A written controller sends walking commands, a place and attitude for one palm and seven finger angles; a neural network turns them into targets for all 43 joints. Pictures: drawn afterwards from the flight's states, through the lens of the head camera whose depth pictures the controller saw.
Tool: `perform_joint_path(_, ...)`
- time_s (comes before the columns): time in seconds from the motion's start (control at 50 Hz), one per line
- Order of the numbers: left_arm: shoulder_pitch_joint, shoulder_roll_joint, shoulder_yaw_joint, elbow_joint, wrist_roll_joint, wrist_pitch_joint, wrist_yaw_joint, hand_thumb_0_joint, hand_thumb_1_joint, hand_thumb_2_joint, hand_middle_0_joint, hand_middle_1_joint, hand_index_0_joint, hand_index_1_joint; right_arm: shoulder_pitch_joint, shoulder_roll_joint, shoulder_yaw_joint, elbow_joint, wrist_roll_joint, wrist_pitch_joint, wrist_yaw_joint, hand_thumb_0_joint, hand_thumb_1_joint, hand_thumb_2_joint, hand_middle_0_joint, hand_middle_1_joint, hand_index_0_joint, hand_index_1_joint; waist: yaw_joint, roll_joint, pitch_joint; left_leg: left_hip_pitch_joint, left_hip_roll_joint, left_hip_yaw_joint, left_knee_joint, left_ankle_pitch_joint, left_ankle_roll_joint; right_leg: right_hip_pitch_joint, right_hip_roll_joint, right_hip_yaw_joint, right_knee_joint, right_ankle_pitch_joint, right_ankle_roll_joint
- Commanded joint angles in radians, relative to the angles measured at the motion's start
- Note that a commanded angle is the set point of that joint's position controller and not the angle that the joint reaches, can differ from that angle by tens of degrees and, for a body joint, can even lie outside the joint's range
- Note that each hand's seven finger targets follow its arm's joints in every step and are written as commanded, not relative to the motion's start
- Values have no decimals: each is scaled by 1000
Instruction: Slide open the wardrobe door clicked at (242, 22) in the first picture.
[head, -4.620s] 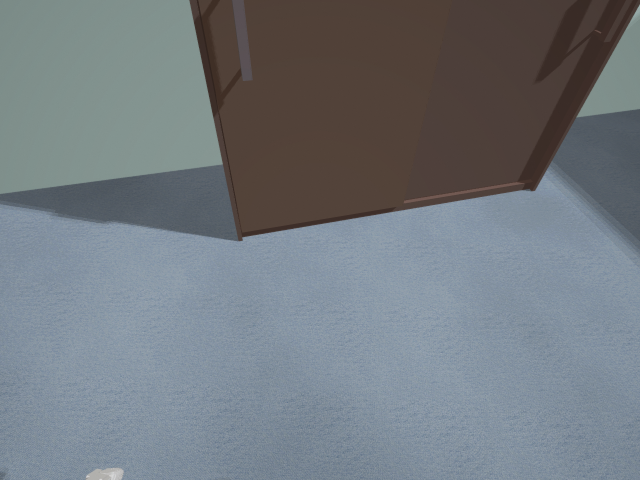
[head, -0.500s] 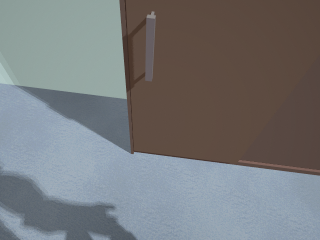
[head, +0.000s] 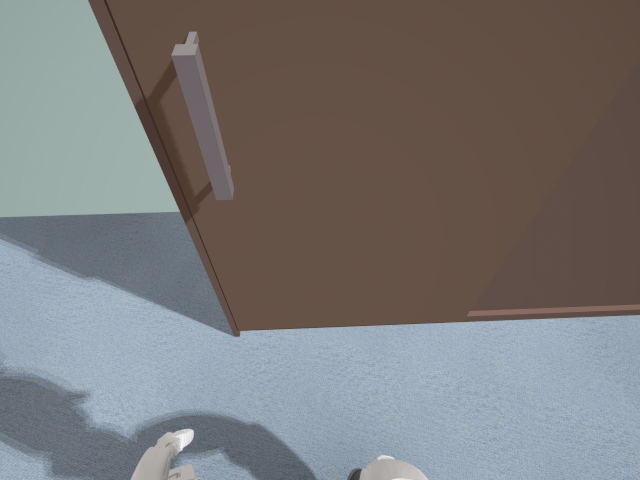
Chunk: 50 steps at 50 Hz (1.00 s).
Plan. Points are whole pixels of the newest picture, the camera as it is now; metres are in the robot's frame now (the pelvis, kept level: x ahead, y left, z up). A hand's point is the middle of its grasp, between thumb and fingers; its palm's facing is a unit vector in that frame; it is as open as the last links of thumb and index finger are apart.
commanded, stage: take the last steps up to it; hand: left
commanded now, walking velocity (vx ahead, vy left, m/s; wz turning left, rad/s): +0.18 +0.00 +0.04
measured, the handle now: (210, 124) +0.58 +0.17 +0.11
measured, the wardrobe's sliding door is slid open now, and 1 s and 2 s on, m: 0.00 0.00 0.00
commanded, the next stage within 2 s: come to a stop and stand still in 0.10 s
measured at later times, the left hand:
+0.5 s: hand out of the picture +0.10 +0.20 -0.16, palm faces +0.06 -0.98 -0.17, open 7.3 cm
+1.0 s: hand out of the picture +0.07 +0.15 -0.14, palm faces +0.04 -0.97 -0.23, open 7.3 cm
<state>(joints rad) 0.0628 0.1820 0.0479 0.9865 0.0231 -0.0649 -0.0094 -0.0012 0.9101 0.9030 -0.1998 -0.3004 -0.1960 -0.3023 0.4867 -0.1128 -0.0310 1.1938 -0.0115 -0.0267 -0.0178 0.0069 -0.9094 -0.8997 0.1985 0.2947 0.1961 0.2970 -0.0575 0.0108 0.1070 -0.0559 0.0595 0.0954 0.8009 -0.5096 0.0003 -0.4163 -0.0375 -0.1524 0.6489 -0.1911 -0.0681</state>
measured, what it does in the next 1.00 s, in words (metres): steps on the spot: left foot, then right foot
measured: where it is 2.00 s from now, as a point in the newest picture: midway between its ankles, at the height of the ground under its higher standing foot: outside the picture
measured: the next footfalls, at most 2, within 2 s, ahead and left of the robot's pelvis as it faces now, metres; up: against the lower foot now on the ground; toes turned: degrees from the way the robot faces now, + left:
left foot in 0.34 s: +0.21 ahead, +0.13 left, +0.00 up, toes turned +6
right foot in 0.74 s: +0.09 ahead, -0.13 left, +0.00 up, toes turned -3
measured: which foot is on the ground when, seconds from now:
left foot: up 0.00-0.32, down 0.34-0.74, up 0.76-1.00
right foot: down 0.00-0.40, up 0.42-0.72, down 0.74-1.00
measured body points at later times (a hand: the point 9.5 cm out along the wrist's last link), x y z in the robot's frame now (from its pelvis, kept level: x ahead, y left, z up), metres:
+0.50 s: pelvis +0.10 +0.02 +0.02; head +0.13 +0.05 +0.47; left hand +0.10 +0.25 -0.15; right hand +0.21 -0.20 -0.12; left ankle +0.17 +0.13 -0.72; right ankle +0.06 -0.10 -0.68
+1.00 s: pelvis +0.06 -0.03 +0.03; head +0.07 -0.05 +0.48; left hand +0.07 +0.20 -0.12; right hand +0.06 -0.27 -0.14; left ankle +0.04 +0.12 -0.68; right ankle +0.05 -0.13 -0.72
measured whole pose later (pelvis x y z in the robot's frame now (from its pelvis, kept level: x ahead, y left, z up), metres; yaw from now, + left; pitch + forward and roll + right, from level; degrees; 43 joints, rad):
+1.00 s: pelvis +0.06 -0.03 +0.03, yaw -1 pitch +0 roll +2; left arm 0.30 0.13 0.02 1.06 0.03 -0.01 0.03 0.01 0.92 0.90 -0.21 -0.30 -0.20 -0.30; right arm 0.29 -0.21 -0.06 1.08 -0.02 0.05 0.00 0.01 -0.91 -0.90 0.19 0.29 0.19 0.30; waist 0.02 0.01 0.02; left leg -0.31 0.03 0.05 0.72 -0.39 -0.05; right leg -0.20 -0.06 -0.06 0.44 -0.24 -0.02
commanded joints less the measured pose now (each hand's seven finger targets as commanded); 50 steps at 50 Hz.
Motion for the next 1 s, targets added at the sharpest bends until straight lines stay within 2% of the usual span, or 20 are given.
perform_joint_path(0.0,276,172,45,40,-16,12,28,0,900,900,-200,-300,-200,-300,-100,-98,-29,-133,4,-24,-2,0,-900,-900,200,300,200,300,131,-63,-121,-503,55,-113,545,74,22,351,-375,471,-381,66,-168)
perform_joint_path(0.04,185,97,21,22,-8,3,32,0,900,900,-200,-300,-200,-300,-70,-63,-24,-118,-11,-1,3,0,-900,-900,200,300,200,300,58,-58,-69,-428,85,-102,434,147,6,167,-298,300,-421,94,-112)
perform_joint_path(0.1,163,77,12,20,-3,-2,32,0,900,900,-200,-300,-200,-300,-19,-36,-18,-108,-12,21,7,0,-900,-900,200,300,200,300,10,-111,-80,-351,81,-52,265,176,-25,78,-238,170,-434,156,-92)
perform_joint_path(0.2,205,94,17,38,-1,0,28,0,900,900,-200,-300,-200,-300,-156,-33,-8,-158,-8,5,17,0,-900,-900,200,300,200,300,50,-112,-81,-330,43,-12,-38,219,-41,169,-217,168,-397,244,-100)
perform_joint_path(0.28,205,83,-1,58,-12,26,40,0,900,900,-200,-300,-200,-300,-157,-79,3,-132,-1,-4,1,0,-900,-900,200,300,200,300,35,-73,-118,-90,35,-41,-358,541,-44,177,-136,98,-232,337,-7)
perform_joint_path(0.32,277,49,-9,58,-15,49,52,0,900,900,-200,-300,-200,-300,-179,-167,-13,-146,0,-4,-8,0,-900,-900,200,300,200,300,59,84,-118,-38,183,-142,-366,890,27,140,-67,89,-201,61,66)
perform_joint_path(0.36,293,58,-8,59,-15,74,53,0,900,900,-200,-300,-200,-300,-235,-202,-19,-161,4,9,-23,0,-900,-900,200,300,200,300,69,267,-79,-121,256,-220,-451,968,101,170,-31,54,-88,-146,97)
perform_joint_path(0.4,287,87,1,48,-13,91,48,0,900,900,-200,-300,-200,-300,-240,-221,-31,-177,-1,20,-36,0,-900,-900,200,300,200,300,55,230,-109,-89,304,-266,-490,1001,165,98,-17,102,143,-356,96)
perform_joint_path(0.46,283,78,17,29,-4,98,45,0,900,900,-200,-300,-200,-300,-278,-244,-51,-208,-7,36,-41,0,-900,-900,200,300,200,300,50,125,-175,-4,319,-228,-415,1046,209,-22,-6,150,350,-374,97)
perform_joint_path(0.56,269,57,28,-14,-2,107,38,0,900,900,-200,-300,-200,-300,-311,-231,-66,-233,-9,42,-30,0,-900,-900,200,300,200,300,46,137,-224,-45,281,-178,-431,788,185,-13,-6,137,330,-328,113)
perform_joint_path(0.62,290,26,20,-15,-5,105,36,0,900,900,-200,-300,-200,-300,-336,-232,-71,-238,-14,48,-16,0,-900,-900,200,300,200,300,52,182,-206,-160,258,-194,-487,442,155,111,-11,98,131,-297,96)
perform_joint_path(0.66,364,24,14,23,-1,90,35,0,900,900,-200,-300,-200,-300,-351,-209,-66,-231,-11,51,-5,0,-900,-900,200,300,200,300,88,165,-168,-289,193,-166,-488,161,100,258,11,49,-84,-170,89)
perform_joint_path(0.68,419,44,16,45,2,84,37,0,900,900,-200,-300,-200,-300,-346,-179,-62,-232,-6,56,0,0,-900,-900,200,300,200,300,106,83,-162,-363,126,-125,-442,41,51,344,-5,63,-224,-121,86)
perform_joint_path(0.72,313,176,20,5,12,75,43,0,900,900,-200,-300,-200,-300,-351,-78,-37,-265,3,71,18,0,-900,-900,200,300,200,300,86,-271,-30,-424,-14,-32,-157,22,-39,90,-327,481,-561,-589,-35)
perform_joint_path(0.74,250,194,28,-23,8,70,48,0,900,900,-200,-300,-200,-300,-401,-122,-44,-272,-4,80,22,0,-900,-900,200,300,200,300,107,-289,23,-380,4,-90,-33,55,-24,-70,-352,553,-620,-654,-58)
perform_joint_path(0.76,207,184,26,-25,8,63,51,0,900,900,-200,-300,-200,-300,-380,-122,-44,-258,-6,82,22,0,-900,-900,200,300,200,300,81,-245,54,-365,6,-110,20,95,-18,-95,-334,539,-613,-605,-56)
perform_joint_path(0.8,152,153,19,-27,5,53,44,0,900,900,-200,-300,-200,-300,-271,-120,-41,-199,-10,67,28,0,-900,-900,200,300,200,300,41,-155,31,-364,-5,-86,51,174,-20,16,-246,362,-509,-334,-32)
perform_joint_path(0.84,206,139,16,-7,1,44,38,0,900,900,-200,-300,-200,-300,-240,-123,-35,-185,-9,54,27,0,-900,-900,200,300,200,300,64,-146,-9,-383,-13,-68,31,192,-35,147,-227,296,-449,-138,-25)
perform_joint_path(0.92,317,145,22,41,2,38,44,0,900,900,-200,-300,-200,-300,-275,-125,-24,-207,-3,43,12,0,-900,-900,200,300,200,300,117,-165,-74,-398,-14,-60,-66,106,-51,343,-280,315,-348,274,-75)
perform_joint_path(0.98,308,159,30,60,3,46,52,0,900,900,-200,-300,-200,-300,-257,-113,-17,-199,5,41,3,0,-900,-900,200,300,200,300,114,-167,-107,-315,-24,-49,-200,101,-50,364,-279,301,-288,435,-85)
